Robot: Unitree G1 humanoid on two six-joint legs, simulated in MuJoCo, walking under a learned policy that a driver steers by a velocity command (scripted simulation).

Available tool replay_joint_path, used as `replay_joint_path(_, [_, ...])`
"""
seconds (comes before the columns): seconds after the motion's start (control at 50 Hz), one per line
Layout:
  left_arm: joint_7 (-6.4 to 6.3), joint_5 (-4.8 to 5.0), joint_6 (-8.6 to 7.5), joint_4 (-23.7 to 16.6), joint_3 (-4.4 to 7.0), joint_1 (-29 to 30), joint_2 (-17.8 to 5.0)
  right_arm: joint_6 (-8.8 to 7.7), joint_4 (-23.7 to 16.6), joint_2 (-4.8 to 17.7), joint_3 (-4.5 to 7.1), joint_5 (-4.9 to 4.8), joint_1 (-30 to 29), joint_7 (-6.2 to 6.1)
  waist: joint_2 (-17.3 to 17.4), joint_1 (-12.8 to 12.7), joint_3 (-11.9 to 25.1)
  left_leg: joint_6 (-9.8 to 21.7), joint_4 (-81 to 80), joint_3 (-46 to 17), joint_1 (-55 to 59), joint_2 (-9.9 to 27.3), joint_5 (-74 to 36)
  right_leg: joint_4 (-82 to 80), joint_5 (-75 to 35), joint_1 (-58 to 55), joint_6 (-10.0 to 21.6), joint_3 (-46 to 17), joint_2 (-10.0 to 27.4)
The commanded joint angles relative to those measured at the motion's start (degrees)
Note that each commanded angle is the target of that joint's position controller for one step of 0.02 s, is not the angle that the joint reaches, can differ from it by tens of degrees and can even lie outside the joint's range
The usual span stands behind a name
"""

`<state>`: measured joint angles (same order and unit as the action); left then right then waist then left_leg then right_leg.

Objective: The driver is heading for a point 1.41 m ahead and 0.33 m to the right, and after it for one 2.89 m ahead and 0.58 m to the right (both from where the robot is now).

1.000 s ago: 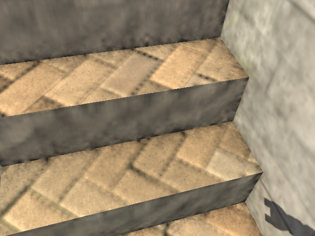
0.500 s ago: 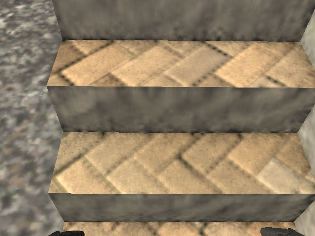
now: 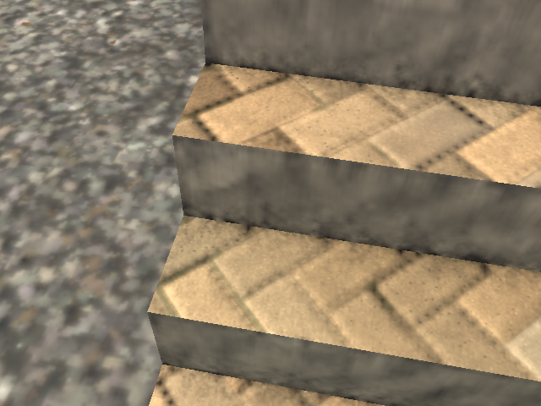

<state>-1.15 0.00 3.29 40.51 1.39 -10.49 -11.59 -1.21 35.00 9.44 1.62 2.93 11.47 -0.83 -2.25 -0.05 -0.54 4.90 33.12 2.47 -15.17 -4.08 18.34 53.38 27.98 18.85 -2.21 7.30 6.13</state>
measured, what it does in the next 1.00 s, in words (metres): steps on the spot, turning right: right foot, then right foot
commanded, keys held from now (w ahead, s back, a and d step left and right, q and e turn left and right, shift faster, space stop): e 0.60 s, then w+e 0.12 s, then no key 0.28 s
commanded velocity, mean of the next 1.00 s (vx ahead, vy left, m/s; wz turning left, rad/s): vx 0.11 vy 0.00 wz -0.38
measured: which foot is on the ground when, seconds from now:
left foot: down 0.00-0.70, up 0.72-1.00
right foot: up 0.00-0.18, down 0.20-0.38, up 0.40-0.68, down 0.70-1.00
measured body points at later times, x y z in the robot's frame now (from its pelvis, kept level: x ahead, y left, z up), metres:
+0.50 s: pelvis -0.03 +0.01 +0.00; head +0.00 +0.00 +0.45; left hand +0.16 +0.23 -0.11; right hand +0.04 -0.27 -0.11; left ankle -0.01 +0.07 -0.73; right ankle -0.11 -0.08 -0.64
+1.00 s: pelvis -0.08 -0.03 +0.01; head -0.07 -0.05 +0.46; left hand +0.13 +0.14 -0.09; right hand -0.05 -0.32 -0.10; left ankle -0.02 +0.06 -0.70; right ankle -0.15 -0.08 -0.73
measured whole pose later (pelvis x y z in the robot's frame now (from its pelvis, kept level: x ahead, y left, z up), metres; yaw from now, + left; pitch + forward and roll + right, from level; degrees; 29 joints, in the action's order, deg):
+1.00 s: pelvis -0.08 -0.03 +0.01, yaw -25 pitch +0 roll +1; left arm -2.9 -1.9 0.1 38.7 1.9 -15.1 -10.9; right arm 2.3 39.8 13.3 2.5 2.3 10.2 -1.9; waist 1.3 -0.6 -1.1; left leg 0.4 40.6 2.1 -20.7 -0.8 21.2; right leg 26.7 18.6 8.2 3.7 1.0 -2.4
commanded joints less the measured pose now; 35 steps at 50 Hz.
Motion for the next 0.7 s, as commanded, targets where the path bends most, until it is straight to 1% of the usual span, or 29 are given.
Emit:
replay_joint_path(0.02, [0.44, -0.77, -0.05, -2.94, -0.13, -1.14, -2.21, -1.0, -4.67, 1.61, -1.76, 0.85, -6.32, -1.26, 7.84, -3.19, -0.23, 4.44, -16.76, -10.72, -4.38, 15.48, -33.24, -7.07, 0.27, -5.84, -0.68, -4.88, -1.32])
replay_joint_path(0.06, [0.45, -0.74, -0.34, -1.61, 0.28, -1.98, -2.79, -1.16, -2.6, 3.83, -1.25, 0.73, -1.99, -1.77, 9.13, -1.62, 2.9, 2.26, -14.36, -7.59, 4.31, 13.75, -40.56, -13.77, -0.84, -6.46, -0.02, -3.74, -4.17])
replay_joint_path(0.08, [0.11, -0.1, -0.61, -0.81, 0.3, -4.12, -2.15, -1.15, -1.74, 5.6, -0.41, 0.32, -0.31, -1.96, 10.92, -0.88, 5.47, 2.53, -12.41, -5.65, 6.85, 13.23, -43.9, -13.13, -3.19, -8.17, 0.57, -3.07, -5.29])
replay_joint_path(0.1, [-0.18, 0.3, -1.07, -1.01, 0.51, -3.99, -2.35, -1.04, -1.07, 6.22, -0.08, -0.14, 0.39, -2.08, 9.95, -0.68, 5.84, 3.09, -10.88, -5.38, 8.85, 13.51, -44.37, -14.56, -3.58, -6.56, 1.03, -3.31, -5.54])
replay_joint_path(0.14, [-0.79, 0.18, -1.85, -1.65, 0.63, -3.24, -1.82, -0.49, -0.57, 6.71, 0.54, -1.04, 0.43, -2.28, 7.9, -0.69, 4.75, 3.67, -8.87, -5.28, 8.84, 14.03, -39.03, -20.19, -7.24, -5.8, 1.58, -2.88, -5.44])
replay_joint_path(0.16, [-0.82, -0.3, -2.11, -1.73, 0.65, -3.04, -1.91, -0.19, -0.38, 7.24, 1.1, -1.53, 0.38, -2.38, 6.99, -0.72, 3.45, 3.16, -8.26, -5.3, 7.74, 13.75, -32.53, -23.48, -10.69, -5.88, 2.0, -2.74, -5.4])
replay_joint_path(0.18, [-0.65, -1.01, -2.38, -1.91, 0.99, -3.01, -3.09, 0.15, -0.39, 7.87, 1.72, -1.55, 0.63, -2.24, 6.13, -0.3, 2.36, 2.57, -7.67, -5.78, 6.41, 13.43, -24.16, -24.32, -12.62, -5.37, 2.59, -3.49, -4.88])
replay_joint_path(0.2, [-0.44, -1.39, -2.67, -2.21, 1.34, -3.64, -3.88, 0.43, -0.66, 7.75, 2.15, -1.46, 0.75, -2.08, 5.27, -0.09, 2.04, 2.07, -7.05, -5.99, 4.23, 12.79, -15.45, -24.17, -15.28, -5.64, 3.37, -5.49, -3.47])
replay_joint_path(0.22, [-0.28, -1.51, -2.99, -2.5, 1.93, -4.26, -5.5, 0.73, -1.29, 6.64, 2.28, -1.3, 1.23, -1.9, 0.91, 1.14, 1.2, 1.29, -5.68, -4.18, 1.39, 10.43, -8.41, -22.72, -23.44, -5.55, 4.43, -8.8, -1.21])
replay_joint_path(0.24, [-0.27, -1.3, -3.12, -3.53, 2.61, -2.47, -6.44, 1.02, -1.24, 4.94, 1.87, -1.52, 2.19, -1.88, -6.48, 1.69, -0.14, -0.46, -4.53, 0.1, 0.3, 7.1, -2.74, -25.52, -21.43, -1.45, 6.55, -14.77, 1.38])
replay_joint_path(0.26, [-0.39, -1.2, -3.21, -4.7, 2.8, -1.2, -6.1, 1.21, -1.28, 4.67, 1.82, -1.04, 0.48, -1.89, -7.82, 0.83, -1.48, -1.97, -0.92, 1.83, 0.21, 5.43, -2.24, -28.72, -21.38, 0.87, 7.94, -19.32, 3.44])
replay_joint_path(0.28, [-0.61, -1.28, -3.14, -5.11, 2.95, -1.06, -6.11, 1.35, -1.68, 3.98, 1.87, -0.95, -0.28, -1.79, -8.91, 0.62, -0.47, -2.74, 1.31, 2.33, 0.86, 4.41, -2.47, -29.8, -23.26, 1.48, 9.07, -22.14, 4.56])
replay_joint_path(0.34, [-1.08, -1.14, -2.62, -6.07, 3.88, -1.07, -6.85, 1.59, -1.82, 3.51, 2.16, -1.08, 0.94, -1.4, -4.98, 0.95, 2.16, -2.86, 1.22, 2.18, 4.22, 4.43, -4.65, -26.22, -27.76, 3.3, 9.34, -21.72, 2.45])
replay_joint_path(0.36, [-1.09, -1.05, -2.47, -6.79, 3.94, -0.75, -6.1, 1.82, -1.8, 3.83, 2.44, -0.93, 1.67, -1.21, -1.55, 1.44, 2.55, -1.87, -0.97, 0.94, 6.73, 6.28, -9.69, -22.45, -25.93, 5.62, 8.0, -19.41, 0.4])
replay_joint_path(0.38, [-1.35, -0.59, -2.23, -7.69, 3.66, -0.99, -4.39, 1.71, -1.44, 5.66, 3.0, -0.66, 3.16, -1.52, 5.01, 1.5, 3.11, 0.29, -4.11, -2.25, 9.59, 10.79, -18.45, -16.29, -19.4, 8.95, 5.64, -15.39, -2.66])
replay_joint_path(0.4, [-1.75, -0.37, -1.58, -8.67, 3.35, -1.66, -2.62, 1.6, -1.17, 8.77, 3.72, -0.2, 3.97, -1.82, 13.63, 1.74, 4.95, 5.5, -10.42, -9.49, 10.48, 20.08, -28.51, -4.7, -8.04, 10.54, 2.64, -8.52, -7.71])
replay_joint_path(0.42, [-2.22, -1.33, -0.47, -8.62, 4.27, -3.83, -4.02, 1.44, -2.29, 9.15, 3.7, -0.47, 2.19, -2.5, 16.46, 2.03, 7.44, 13.75, -13.09, -14.68, 6.92, 29.53, -41.47, 15.06, 9.99, 9.48, 0.52, -4.33, -9.13])
replay_joint_path(0.44, [-1.95, -1.87, 0.14, -9.38, 4.99, -2.24, -5.58, 1.15, -1.85, 8.92, 3.28, -0.26, 3.77, -2.8, 6.17, 2.22, 6.21, 18.07, -12.37, -13.64, 6.6, 31.85, -49.81, 25.05, 11.71, 13.02, -1.2, -6.29, -6.4])
replay_joint_path(0.46, [-1.78, -1.76, 0.67, -9.2, 4.99, -3.17, -4.51, 0.92, -1.74, 9.38, 3.26, 0.09, 1.33, -3.13, 4.19, 0.06, 5.37, 17.67, -11.59, -9.29, 4.14, 29.97, -48.74, 28.77, 9.19, 12.08, -1.95, -7.95, -5.14])
replay_joint_path(0.48, [-1.51, -1.64, 1.2, -9.34, 5.07, -4.33, -4.42, 0.54, -2.36, 9.63, 3.03, 0.46, -2.53, -3.32, 5.29, -2.48, 4.18, 14.65, -11.64, -5.1, 1.01, 26.98, -44.56, 27.69, 6.52, 9.9, -2.0, -8.85, -4.16])
replay_joint_path(0.5, [-1.32, -1.7, 1.79, -9.32, 5.26, -4.8, -4.99, 0.22, -2.6, 9.53, 2.81, 0.66, -4.49, -3.43, 5.75, -3.39, 4.15, 12.18, -11.32, -2.59, 1.05, 24.55, -41.32, 25.28, 4.51, 8.91, -2.0, -7.88, -4.37])
replay_joint_path(0.52, [-1.03, -1.61, 2.12, -9.04, 5.29, -5.24, -5.27, 0.24, -2.78, 9.1, 2.52, 0.82, -5.49, -3.41, 6.32, -3.18, 4.49, 10.28, -10.16, 0.08, 2.31, 22.49, -39.77, 21.74, 3.47, 8.33, -2.04, -5.8, -5.22])
replay_joint_path(0.56, [0.04, -1.08, 2.36, -9.97, 4.6, -3.44, -3.78, 0.05, -2.14, 9.97, 2.6, 0.29, -4.0, -3.21, 8.76, -2.0, 5.52, 7.04, -7.94, 4.01, 5.72, 20.8, -37.03, 8.04, 5.18, 5.82, -1.2, -3.81, -5.6])
replay_joint_path(0.58, [0.47, -0.72, 2.34, -10.95, 4.21, -1.53, -3.12, -0.09, -1.64, 10.73, 2.96, 0.19, -2.01, -2.8, 9.83, -0.4, 6.05, 6.59, -7.44, 3.78, 8.05, 21.89, -35.69, 2.1, 5.66, 5.06, -0.57, -3.36, -5.39])
replay_joint_path(0.6, [0.65, -0.88, 2.24, -11.58, 3.99, -0.25, -3.32, -0.35, -1.75, 10.94, 3.08, 0.35, -1.54, -2.53, 10.58, 0.66, 7.11, 6.51, -6.98, 2.96, 9.32, 23.16, -35.11, -1.82, 5.09, 3.45, 0.05, -2.87, -5.47])
replay_joint_path(0.64, [1.0, -1.47, 1.88, -11.7, 3.94, -0.73, -4.1, 0.39, -1.37, 11.45, 3.37, 0.27, -0.2, -2.41, 12.95, 1.61, 8.2, 5.06, -7.76, 2.72, 8.68, 24.01, -22.03, -10.71, 5.25, -0.64, 1.51, -0.13, -6.27])
replay_joint_path(0.66, [1.04, -1.62, 1.41, -11.0, 3.89, -2.45, -4.0, 1.05, -0.96, 12.03, 3.57, -0.12, -0.55, -2.3, 12.13, 0.48, 8.32, 3.44, -7.13, 4.05, 6.26, 23.26, -14.24, -17.33, 0.22, -4.73, 2.52, 2.11, -7.43])
replay_joint_path(0.68, [1.18, -1.84, 0.71, -9.17, 4.09, -6.87, -4.72, 1.88, -0.34, 12.4, 3.79, 0.02, 0.38, -2.58, 9.52, -1.47, 8.39, 0.69, -4.93, 6.59, 1.83, 21.22, -3.83, -27.16, -4.34, -11.71, 3.75, 2.72, -8.61])
replay_joint_path(0.7, [1.03, -2.08, -0.14, -7.1, 4.43, -10.59, -6.24, 2.45, -0.07, 10.0, 3.39, 0.74, 0.56, -2.29, 0.59, -2.89, 5.2, -2.62, 6.21, 10.79, -7.35, 16.66, 5.85, -34.29, -7.8, -17.49, 5.39, -4.82, -4.95])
